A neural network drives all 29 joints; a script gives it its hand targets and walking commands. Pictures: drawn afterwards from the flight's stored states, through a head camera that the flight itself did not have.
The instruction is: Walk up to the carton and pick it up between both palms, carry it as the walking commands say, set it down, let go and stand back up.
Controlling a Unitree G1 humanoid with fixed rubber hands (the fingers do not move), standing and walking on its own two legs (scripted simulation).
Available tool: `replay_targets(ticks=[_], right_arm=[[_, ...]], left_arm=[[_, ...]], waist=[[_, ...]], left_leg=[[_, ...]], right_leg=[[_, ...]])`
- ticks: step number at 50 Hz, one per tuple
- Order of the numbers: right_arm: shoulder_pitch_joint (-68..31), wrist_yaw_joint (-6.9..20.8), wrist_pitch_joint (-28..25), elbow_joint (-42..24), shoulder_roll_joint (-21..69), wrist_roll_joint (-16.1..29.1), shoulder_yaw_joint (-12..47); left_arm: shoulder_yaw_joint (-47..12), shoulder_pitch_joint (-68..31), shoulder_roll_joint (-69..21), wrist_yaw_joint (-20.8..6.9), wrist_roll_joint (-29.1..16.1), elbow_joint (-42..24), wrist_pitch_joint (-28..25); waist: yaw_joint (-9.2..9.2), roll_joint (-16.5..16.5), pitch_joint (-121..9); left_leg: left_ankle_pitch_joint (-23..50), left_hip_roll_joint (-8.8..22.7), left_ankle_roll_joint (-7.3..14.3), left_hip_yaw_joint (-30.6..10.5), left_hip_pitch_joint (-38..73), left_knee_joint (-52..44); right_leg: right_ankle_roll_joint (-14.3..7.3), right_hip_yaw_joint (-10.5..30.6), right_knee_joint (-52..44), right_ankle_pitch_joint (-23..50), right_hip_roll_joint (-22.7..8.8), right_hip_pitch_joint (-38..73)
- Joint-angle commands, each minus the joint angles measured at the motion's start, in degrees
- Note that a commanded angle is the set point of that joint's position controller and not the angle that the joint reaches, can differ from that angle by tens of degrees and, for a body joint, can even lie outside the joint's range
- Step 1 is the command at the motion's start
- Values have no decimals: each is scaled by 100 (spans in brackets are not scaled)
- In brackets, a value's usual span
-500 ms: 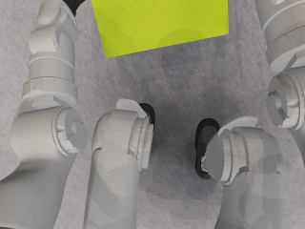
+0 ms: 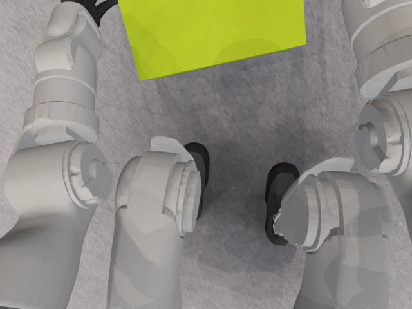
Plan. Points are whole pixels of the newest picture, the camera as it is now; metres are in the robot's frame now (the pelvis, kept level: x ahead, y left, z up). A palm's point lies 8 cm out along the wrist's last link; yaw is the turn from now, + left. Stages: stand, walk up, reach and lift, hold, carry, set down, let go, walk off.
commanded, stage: set down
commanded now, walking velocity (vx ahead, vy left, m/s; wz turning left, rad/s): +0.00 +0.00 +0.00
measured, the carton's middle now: out of the picture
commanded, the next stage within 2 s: none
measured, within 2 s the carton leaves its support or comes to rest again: neither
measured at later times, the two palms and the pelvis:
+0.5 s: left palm (81, 6) +0.49 +0.26 -0.19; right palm out of the picture +0.58 -0.08 -0.19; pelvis +0.00 +0.00 +0.00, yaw +0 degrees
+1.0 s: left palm (80, 7) +0.49 +0.27 -0.19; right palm out of the picture +0.59 -0.10 -0.19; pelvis -0.01 +0.00 +0.00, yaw +0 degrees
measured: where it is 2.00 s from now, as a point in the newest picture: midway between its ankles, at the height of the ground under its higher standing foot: (234, 205)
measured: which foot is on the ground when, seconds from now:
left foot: down 0.00-1.00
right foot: down 0.00-1.00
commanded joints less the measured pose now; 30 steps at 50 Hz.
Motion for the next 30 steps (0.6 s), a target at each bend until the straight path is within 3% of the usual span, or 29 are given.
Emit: replay_targets(ticks=[1,20,30], right_arm=[[-1746,1148,-103,-612,4242,238,730],[-1615,1111,-100,-512,3817,91,596],[-1705,758,-204,-743,2370,211,538]], left_arm=[[-1332,-3148,-3921,-1274,-374,-832,-201],[-989,-2776,-3539,-1211,-199,-596,-266],[-482,-2277,-2215,-829,-56,-388,-470]], waist=[[254,-778,-4935],[263,-816,-4638],[409,-851,-4939]], left_leg=[[2444,-399,21,-183,2274,-709],[2329,-359,26,-188,2157,-632],[2464,-308,-9,-186,2366,-633]], right_leg=[[-132,308,-1042,2147,103,2058],[-100,361,-1016,2077,32,2108],[-4,386,-982,2114,-74,2377]])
